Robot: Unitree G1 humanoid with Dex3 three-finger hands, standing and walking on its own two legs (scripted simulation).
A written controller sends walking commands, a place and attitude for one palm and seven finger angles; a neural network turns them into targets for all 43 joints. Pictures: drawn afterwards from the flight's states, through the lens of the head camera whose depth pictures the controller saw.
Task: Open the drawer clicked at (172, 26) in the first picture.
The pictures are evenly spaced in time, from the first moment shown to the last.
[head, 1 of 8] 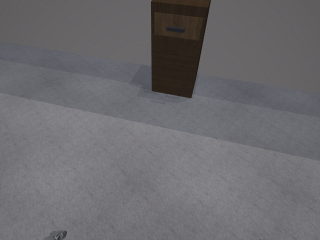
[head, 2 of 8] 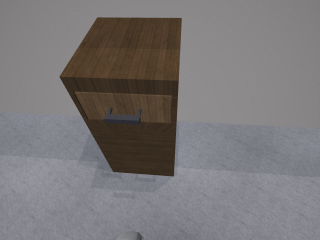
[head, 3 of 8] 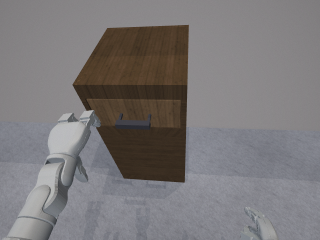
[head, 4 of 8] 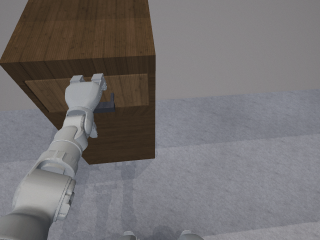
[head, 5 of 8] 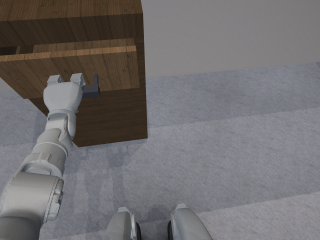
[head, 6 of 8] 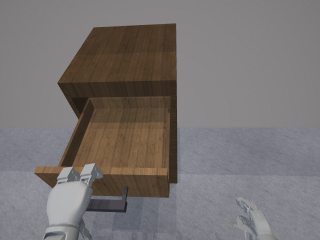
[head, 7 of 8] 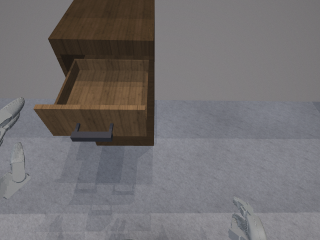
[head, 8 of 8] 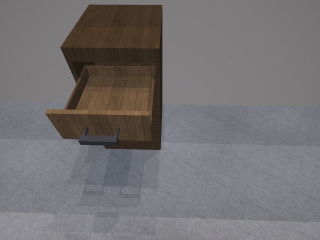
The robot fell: no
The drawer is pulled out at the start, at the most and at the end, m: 0.00 0.30 0.30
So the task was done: yes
